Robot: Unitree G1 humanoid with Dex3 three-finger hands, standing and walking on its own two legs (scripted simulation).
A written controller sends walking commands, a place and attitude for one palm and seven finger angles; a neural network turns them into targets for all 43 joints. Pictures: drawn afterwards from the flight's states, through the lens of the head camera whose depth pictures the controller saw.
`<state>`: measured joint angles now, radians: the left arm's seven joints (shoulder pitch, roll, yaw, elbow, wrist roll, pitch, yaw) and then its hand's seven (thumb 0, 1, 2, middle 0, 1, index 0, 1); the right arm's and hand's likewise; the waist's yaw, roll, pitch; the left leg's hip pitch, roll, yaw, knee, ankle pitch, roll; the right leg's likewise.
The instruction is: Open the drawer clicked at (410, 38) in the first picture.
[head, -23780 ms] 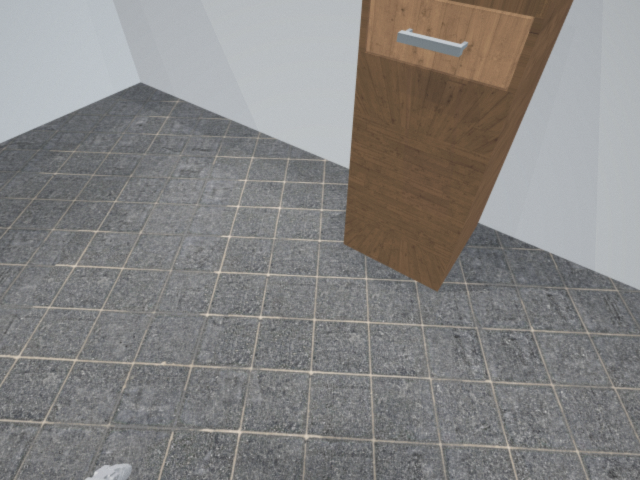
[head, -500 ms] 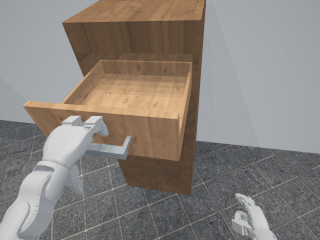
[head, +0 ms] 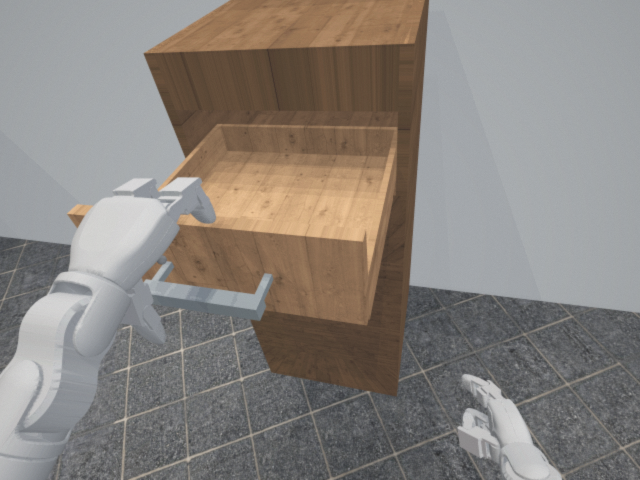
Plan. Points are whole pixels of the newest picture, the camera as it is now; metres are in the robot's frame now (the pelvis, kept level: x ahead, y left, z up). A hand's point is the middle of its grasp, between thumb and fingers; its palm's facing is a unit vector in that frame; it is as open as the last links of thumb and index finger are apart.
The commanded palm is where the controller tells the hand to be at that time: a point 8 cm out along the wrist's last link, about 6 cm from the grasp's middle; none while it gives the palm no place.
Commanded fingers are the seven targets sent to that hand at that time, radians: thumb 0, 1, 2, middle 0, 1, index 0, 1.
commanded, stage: lift the hand off the handle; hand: left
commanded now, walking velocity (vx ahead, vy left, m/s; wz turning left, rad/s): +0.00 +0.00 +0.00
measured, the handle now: (207, 286) +0.29 +0.20 +0.12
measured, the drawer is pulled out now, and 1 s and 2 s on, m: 0.29 0.29 0.29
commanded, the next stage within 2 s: draw the hand back to the body in 0.40 s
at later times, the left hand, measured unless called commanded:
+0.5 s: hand (143, 221) +0.27 +0.22 +0.25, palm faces +0.21 -0.03 -0.98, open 13.9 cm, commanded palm +0.22 +0.22 +0.32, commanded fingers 0.00 -0.50 0.30 -0.30 -1.20 -0.30 -1.20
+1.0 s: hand (114, 251) +0.24 +0.24 +0.23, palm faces +0.17 -0.04 -0.98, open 13.9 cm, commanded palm +0.19 +0.25 +0.31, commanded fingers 0.00 -0.50 0.30 -0.30 -1.20 -0.30 -1.20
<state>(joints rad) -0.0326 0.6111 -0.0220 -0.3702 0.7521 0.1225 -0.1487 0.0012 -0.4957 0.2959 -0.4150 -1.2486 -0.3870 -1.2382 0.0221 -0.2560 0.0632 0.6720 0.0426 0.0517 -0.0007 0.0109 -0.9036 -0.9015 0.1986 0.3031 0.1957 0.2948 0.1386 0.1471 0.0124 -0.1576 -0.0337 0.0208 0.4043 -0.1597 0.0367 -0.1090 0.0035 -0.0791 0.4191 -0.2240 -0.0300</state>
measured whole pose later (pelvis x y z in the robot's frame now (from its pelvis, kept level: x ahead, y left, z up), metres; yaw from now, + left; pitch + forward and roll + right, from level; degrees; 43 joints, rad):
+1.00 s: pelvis +0.00 +0.00 -0.01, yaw +0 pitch -3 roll +0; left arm 0.05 0.75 0.21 -0.52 0.60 0.15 -0.31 0.00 -0.50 0.30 -0.32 -1.20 -0.32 -1.21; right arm 0.05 -0.30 0.06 0.62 0.05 0.05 0.00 0.01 -0.90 -0.90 0.20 0.30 0.20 0.29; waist 0.12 0.14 0.00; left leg -0.24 -0.03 0.02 0.50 -0.21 0.04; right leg -0.18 0.01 -0.08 0.50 -0.26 -0.03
